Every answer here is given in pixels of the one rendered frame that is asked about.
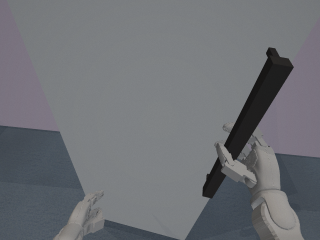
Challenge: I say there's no fridge door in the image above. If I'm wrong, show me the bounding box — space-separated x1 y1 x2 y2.
7 0 320 240

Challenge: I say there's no left robot hand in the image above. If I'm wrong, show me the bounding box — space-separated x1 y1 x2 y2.
67 190 105 236

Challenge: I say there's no right robot hand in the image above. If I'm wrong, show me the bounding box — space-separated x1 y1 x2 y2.
214 122 281 196

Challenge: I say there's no robot right forearm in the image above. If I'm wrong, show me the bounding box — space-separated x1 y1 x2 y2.
250 188 304 240

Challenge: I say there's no robot left forearm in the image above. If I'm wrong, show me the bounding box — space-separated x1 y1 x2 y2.
53 223 84 240

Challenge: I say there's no handle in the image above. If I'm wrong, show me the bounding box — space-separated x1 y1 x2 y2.
202 47 294 199

